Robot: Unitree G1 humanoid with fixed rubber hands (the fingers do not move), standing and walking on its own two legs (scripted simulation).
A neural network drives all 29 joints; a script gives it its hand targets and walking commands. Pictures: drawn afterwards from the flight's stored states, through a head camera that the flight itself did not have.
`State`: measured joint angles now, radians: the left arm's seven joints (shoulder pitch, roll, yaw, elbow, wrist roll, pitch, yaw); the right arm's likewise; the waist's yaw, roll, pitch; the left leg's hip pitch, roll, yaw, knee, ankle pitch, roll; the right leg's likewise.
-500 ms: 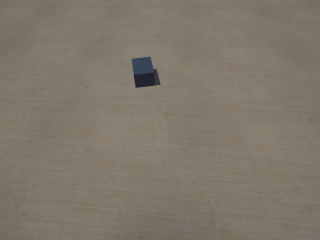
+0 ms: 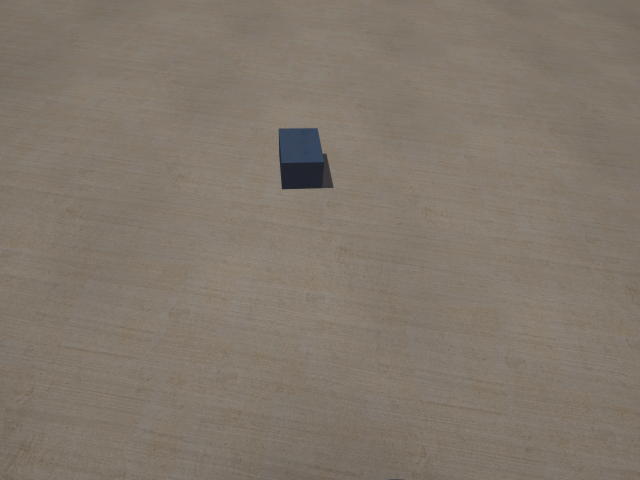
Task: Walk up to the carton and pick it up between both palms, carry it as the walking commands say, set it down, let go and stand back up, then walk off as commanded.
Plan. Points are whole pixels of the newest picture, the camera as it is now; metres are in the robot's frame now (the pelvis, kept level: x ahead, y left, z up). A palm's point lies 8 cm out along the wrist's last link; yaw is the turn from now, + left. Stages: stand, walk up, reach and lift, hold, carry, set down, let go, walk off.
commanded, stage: walk up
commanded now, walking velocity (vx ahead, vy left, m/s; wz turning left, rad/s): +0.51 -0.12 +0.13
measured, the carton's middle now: (300, 158) +1.62 +0.05 -0.69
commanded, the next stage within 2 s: none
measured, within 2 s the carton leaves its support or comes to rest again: neither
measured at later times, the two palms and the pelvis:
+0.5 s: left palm (217, 405) +0.27 +0.17 -0.14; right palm (510, 424) +0.24 -0.29 -0.16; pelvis +0.24 -0.06 -0.01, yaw -1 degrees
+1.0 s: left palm (197, 267) +0.52 +0.24 -0.14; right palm (444, 309) +0.43 -0.22 -0.12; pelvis +0.46 +0.01 +0.01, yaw +0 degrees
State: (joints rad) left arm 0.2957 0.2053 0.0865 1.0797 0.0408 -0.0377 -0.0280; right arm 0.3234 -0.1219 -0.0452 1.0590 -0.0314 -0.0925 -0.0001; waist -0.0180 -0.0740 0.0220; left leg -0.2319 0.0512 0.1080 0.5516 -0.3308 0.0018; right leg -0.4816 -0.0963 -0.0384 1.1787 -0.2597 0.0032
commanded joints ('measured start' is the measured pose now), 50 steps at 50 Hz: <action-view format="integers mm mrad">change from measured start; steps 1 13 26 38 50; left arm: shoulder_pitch -35 1 -1 95 -28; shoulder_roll -17 59 92 -13 15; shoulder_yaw -14 1 8 -15 -4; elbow -89 -95 -89 -103 -99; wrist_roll -11 -14 -3 -16 -11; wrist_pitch -4 -41 -54 -48 33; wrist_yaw -15 4 38 17 -5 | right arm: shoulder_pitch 99 249 30 259 129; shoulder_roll -135 -170 -60 -352 -111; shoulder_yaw -15 -17 -5 -91 -7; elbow -2 87 -55 14 39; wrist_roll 3 31 14 -16 -4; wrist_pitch -19 -9 60 12 -38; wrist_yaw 4 -16 28 10 6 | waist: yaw -32 76 -15 -140 7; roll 326 164 -59 444 235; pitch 109 -71 28 -162 98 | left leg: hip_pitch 88 13 -296 471 96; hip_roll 224 109 132 399 266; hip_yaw -251 17 -127 -523 -196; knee -414 45 488 -297 -395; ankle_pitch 99 553 18 -141 336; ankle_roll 87 67 -24 120 84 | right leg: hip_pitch -186 431 122 -190 -160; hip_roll -67 71 -297 37 -43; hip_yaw -11 -144 191 -109 -13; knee -97 -630 -950 -99 -152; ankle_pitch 89 87 129 -328 145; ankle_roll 27 -7 -151 3 42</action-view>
